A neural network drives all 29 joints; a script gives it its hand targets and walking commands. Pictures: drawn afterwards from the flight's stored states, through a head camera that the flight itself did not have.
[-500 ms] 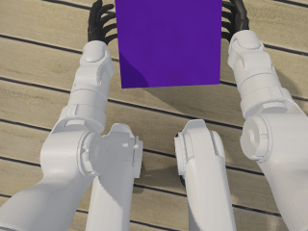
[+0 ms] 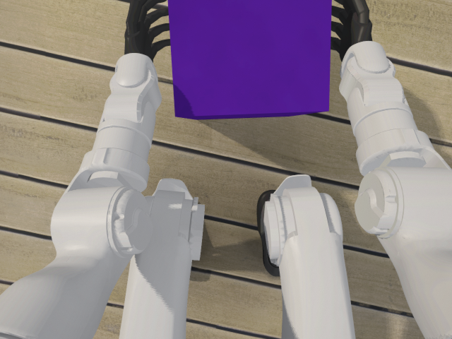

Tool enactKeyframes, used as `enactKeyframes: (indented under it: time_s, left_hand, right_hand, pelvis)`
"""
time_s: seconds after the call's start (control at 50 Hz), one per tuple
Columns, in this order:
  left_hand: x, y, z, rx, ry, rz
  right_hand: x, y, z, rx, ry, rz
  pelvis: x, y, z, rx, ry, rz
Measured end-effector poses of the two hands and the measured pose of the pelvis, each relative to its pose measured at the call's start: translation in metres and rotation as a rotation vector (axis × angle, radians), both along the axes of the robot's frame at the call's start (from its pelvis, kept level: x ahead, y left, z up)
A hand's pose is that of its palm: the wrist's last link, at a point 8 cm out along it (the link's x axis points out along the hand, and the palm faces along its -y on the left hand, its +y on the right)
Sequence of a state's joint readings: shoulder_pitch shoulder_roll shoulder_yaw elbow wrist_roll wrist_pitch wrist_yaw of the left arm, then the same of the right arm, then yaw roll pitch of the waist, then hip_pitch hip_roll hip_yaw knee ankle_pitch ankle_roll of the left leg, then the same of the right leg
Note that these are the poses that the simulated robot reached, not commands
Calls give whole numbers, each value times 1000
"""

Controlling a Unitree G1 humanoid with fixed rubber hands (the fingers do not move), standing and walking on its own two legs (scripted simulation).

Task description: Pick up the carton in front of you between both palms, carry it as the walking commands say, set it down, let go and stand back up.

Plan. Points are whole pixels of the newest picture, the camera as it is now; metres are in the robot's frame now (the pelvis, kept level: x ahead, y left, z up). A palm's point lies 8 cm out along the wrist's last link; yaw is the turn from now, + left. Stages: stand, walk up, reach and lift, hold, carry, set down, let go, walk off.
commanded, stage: set down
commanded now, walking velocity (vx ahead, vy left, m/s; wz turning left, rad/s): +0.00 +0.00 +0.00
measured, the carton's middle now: (244, 58) +0.51 -0.05 -0.25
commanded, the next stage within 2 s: let go in 1.32 s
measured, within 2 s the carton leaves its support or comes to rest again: neither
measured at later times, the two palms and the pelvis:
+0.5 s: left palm (111, 59) +0.49 +0.13 -0.11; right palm (401, 43) +0.49 -0.24 -0.12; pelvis -0.01 +0.00 +0.02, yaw +0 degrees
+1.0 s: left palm (11, 20) +0.48 +0.14 +0.04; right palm out of the picture +0.48 -0.25 +0.04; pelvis +0.01 +0.00 +0.15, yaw -1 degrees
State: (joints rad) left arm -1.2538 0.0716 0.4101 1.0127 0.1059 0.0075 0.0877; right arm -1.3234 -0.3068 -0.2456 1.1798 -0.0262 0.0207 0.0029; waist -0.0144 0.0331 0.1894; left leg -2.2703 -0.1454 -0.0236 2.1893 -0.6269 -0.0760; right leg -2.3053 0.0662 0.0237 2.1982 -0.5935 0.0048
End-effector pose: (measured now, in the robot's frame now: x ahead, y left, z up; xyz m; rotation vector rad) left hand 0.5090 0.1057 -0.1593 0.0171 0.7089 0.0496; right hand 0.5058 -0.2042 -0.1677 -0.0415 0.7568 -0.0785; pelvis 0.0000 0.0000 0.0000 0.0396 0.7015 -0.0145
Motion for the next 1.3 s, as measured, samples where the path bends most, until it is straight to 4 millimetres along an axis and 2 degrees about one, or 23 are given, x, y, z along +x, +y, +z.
enactKeyframes:
  time_s: [0.08,0.18,0.24,0.32,0.42,0.52,0.66,0.82,1.3]
  left_hand:
    - [-18,11,-17,46,62,-23]
    - [-36,47,-29,83,84,35]
    - [-37,53,-29,76,69,37]
    - [-27,48,-18,58,23,37]
    - [-17,35,12,46,-39,42]
    - [-20,27,53,55,-56,48]
    - [-23,32,103,59,-45,64]
    - [-21,35,147,61,-65,61]
    - [-27,41,295,61,-72,56]
  right_hand:
    - [-15,-7,-14,-24,25,-19]
    - [-41,-30,-32,-47,46,-79]
    - [-44,-41,-30,-50,16,-86]
    - [-34,-46,-15,-43,-41,-80]
    - [-19,-41,17,-31,-102,-62]
    - [-17,-37,61,-29,-118,-56]
    - [-22,-42,111,-31,-96,-65]
    - [-21,-46,154,-34,-114,-53]
    - [-22,-54,303,-28,-111,-30]
  pelvis:
    - [-2,0,-2,2,-21,-2]
    - [-7,2,-3,2,-47,1]
    - [-11,3,-5,-1,-66,4]
    - [-16,3,-6,-3,-81,2]
    - [-17,3,1,1,-80,-7]
    - [-14,2,26,5,-46,-12]
    - [-5,2,68,10,32,-16]
    - [0,1,104,9,81,-19]
    - [23,-4,237,3,79,-33]
